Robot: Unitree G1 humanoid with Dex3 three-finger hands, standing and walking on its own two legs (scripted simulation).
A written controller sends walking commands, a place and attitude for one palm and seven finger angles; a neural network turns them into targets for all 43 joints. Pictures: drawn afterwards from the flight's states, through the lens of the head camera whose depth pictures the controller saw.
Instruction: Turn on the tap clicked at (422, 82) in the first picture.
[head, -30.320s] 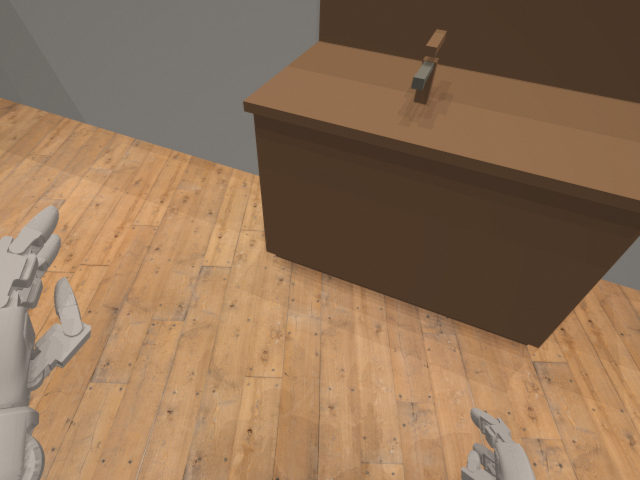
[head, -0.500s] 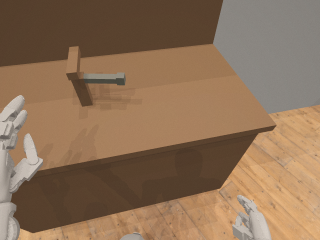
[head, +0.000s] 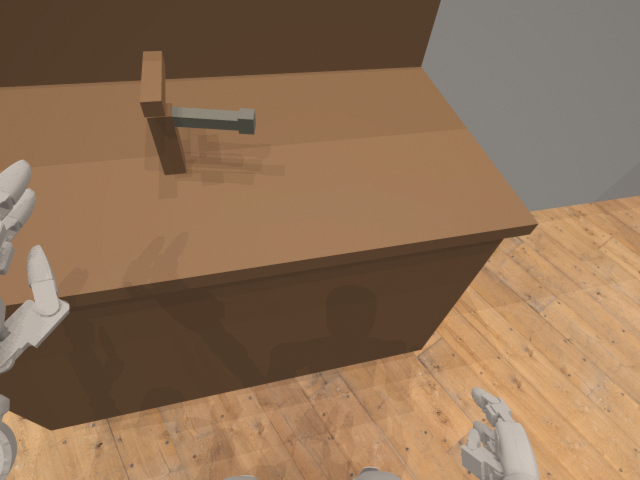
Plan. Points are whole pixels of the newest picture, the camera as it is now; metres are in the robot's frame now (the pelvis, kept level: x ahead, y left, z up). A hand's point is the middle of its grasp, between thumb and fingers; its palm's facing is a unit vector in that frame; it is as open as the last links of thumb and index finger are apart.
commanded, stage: step back with the hand held close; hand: left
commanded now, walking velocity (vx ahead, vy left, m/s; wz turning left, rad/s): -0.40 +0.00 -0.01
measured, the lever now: (246, 121) +0.60 +0.16 +0.09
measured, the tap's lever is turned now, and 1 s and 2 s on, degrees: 77 77 77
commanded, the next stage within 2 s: stop stepping back and stand still in 0.16 s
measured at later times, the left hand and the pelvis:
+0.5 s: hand out of the picture +0.08 +0.20 +0.17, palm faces +0.39 -0.85 -0.36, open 7.4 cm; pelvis -0.13 -0.03 +0.00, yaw +1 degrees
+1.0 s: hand out of the picture -0.01 +0.21 +0.19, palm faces +0.43 -0.83 -0.34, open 7.4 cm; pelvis -0.22 -0.04 +0.00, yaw +1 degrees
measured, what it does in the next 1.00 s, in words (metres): walks backwards: right foot, then left foot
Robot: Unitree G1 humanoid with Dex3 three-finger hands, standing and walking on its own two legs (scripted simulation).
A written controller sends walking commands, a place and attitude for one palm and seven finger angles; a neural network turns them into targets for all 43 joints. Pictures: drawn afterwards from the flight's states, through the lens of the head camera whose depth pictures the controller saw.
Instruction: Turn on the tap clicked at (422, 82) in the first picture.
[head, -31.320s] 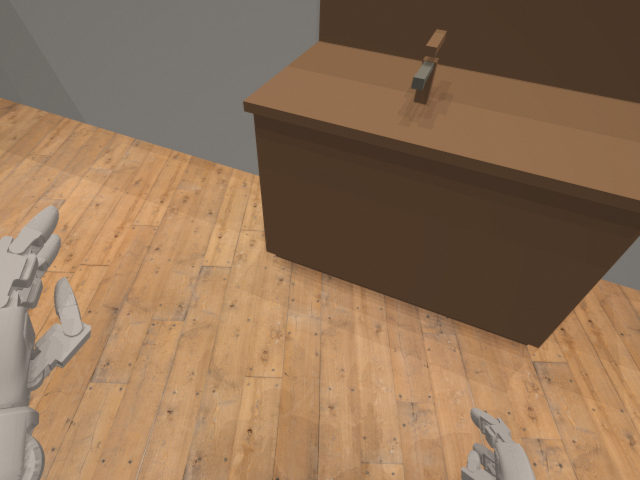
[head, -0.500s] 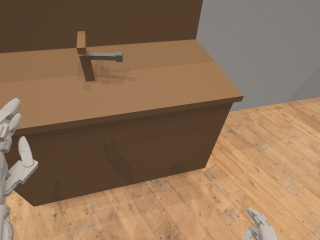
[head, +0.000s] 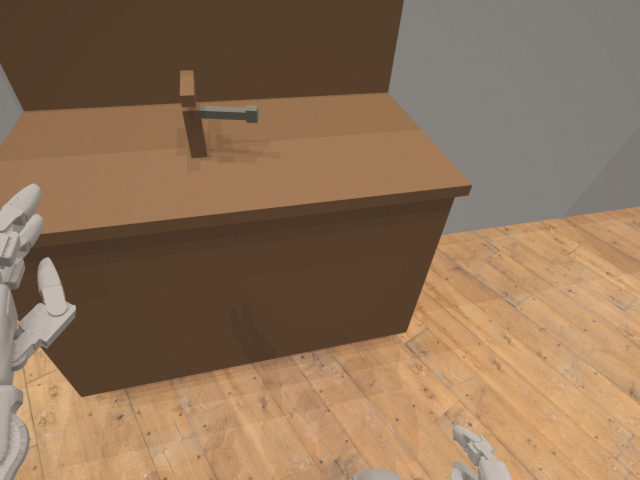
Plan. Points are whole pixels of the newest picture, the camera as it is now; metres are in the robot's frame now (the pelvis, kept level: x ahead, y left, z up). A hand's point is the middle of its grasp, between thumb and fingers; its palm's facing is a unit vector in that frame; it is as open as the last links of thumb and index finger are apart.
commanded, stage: stop stepping back and stand still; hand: left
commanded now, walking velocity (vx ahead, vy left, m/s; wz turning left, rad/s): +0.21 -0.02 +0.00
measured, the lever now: (252, 114) +0.83 +0.18 +0.09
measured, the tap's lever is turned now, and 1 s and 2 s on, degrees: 77 77 77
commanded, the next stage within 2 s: stand and check the lever's angle in 0.28 s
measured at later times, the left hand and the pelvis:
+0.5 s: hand (102, 310) +0.22 +0.22 +0.18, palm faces +0.43 -0.82 -0.38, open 7.4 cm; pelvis +0.01 -0.03 +0.00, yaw +1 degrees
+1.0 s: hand (100, 294) +0.24 +0.23 +0.17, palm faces +0.40 -0.86 -0.33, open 7.4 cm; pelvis +0.03 -0.01 +0.01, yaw +0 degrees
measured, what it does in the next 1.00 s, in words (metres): steps on the spot: right foot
